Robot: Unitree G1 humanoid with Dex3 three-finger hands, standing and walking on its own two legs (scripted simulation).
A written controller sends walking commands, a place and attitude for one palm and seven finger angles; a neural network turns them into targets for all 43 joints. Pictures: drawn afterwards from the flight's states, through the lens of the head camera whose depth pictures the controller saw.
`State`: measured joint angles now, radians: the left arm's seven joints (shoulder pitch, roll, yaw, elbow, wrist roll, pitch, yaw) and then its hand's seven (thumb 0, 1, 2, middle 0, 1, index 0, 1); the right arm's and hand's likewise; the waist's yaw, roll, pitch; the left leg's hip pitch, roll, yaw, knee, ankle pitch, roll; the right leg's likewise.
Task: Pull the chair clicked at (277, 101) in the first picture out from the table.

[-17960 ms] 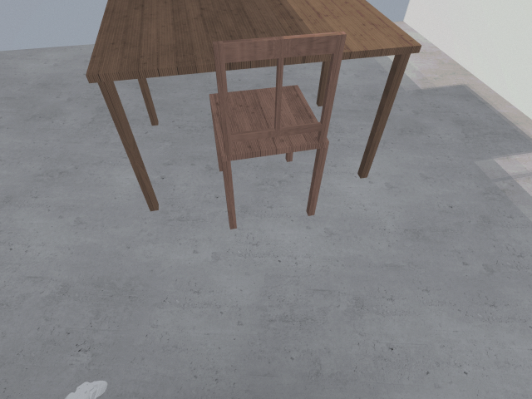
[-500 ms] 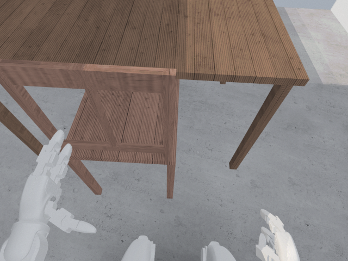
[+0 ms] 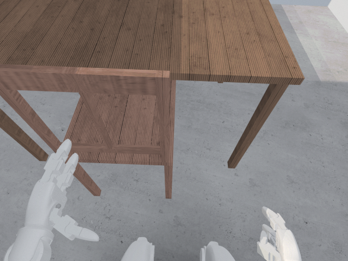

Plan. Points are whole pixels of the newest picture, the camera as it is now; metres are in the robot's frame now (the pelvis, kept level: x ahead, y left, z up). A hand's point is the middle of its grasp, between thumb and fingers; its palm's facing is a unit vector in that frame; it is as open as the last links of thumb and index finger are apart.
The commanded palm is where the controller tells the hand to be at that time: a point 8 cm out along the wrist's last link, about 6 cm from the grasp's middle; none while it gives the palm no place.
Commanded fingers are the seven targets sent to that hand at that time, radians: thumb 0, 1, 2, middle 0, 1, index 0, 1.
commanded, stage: aim the fingers beside a spindle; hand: left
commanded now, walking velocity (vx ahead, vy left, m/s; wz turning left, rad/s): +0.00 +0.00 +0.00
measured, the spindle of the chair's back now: (99, 123) +0.46 +0.23 -0.02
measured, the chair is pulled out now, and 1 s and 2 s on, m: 0.00 0.00 0.00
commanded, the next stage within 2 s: none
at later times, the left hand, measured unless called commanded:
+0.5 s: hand (84, 188) +0.26 +0.20 +0.03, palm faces +0.01 -1.00 -0.06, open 16.9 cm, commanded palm +0.24 +0.26 +0.03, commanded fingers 0.00 -0.50 0.30 -0.06 -0.08 -0.06 -0.08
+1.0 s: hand (89, 180) +0.29 +0.21 +0.00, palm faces +0.00 -1.00 -0.05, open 16.9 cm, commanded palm +0.27 +0.26 +0.01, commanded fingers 0.00 -0.50 0.30 -0.06 -0.08 -0.06 -0.08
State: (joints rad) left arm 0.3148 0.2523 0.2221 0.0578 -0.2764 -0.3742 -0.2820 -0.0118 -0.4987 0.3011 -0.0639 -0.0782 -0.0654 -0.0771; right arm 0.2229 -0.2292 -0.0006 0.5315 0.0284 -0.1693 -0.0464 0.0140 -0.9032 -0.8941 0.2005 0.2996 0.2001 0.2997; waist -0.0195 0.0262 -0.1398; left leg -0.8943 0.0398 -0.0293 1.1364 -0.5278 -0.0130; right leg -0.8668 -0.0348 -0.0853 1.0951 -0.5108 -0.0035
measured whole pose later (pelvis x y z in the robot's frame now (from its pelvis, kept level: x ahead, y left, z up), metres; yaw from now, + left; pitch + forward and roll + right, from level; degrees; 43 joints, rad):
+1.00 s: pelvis -0.01 +0.01 -0.02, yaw -1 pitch +21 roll -2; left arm 0.06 0.27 0.26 0.25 -0.26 -0.41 -0.28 -0.01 -0.50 0.30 -0.06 -0.08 -0.07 -0.08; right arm 0.21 -0.24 0.01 0.55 0.02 -0.15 -0.04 0.01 -0.90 -0.89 0.20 0.30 0.20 0.30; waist -0.03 0.01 -0.15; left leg -1.06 0.04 -0.03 1.26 -0.56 0.00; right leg -1.04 -0.04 -0.07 1.21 -0.53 0.00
